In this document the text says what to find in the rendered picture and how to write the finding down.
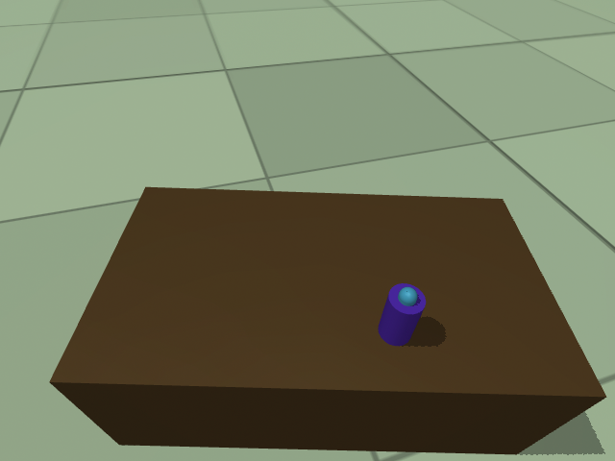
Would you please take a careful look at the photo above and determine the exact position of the bottle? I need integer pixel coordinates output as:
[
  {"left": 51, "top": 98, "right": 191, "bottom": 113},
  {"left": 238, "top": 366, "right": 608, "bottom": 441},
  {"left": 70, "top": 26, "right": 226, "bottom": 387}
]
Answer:
[{"left": 378, "top": 283, "right": 426, "bottom": 346}]

